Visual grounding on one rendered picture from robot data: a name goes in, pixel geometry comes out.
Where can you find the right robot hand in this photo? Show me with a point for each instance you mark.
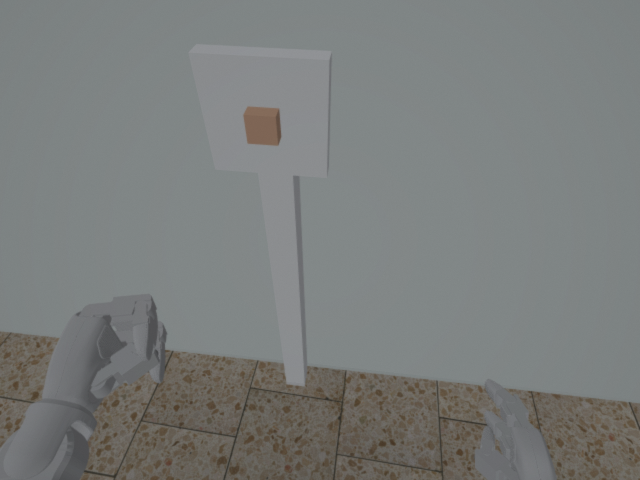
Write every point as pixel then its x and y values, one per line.
pixel 523 447

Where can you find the left robot forearm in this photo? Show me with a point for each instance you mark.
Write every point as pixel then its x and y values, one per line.
pixel 51 444

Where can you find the left robot hand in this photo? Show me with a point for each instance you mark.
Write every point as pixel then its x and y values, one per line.
pixel 77 371

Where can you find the button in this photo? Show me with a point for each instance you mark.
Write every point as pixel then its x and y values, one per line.
pixel 262 125

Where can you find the panel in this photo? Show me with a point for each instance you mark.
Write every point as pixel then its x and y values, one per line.
pixel 298 82

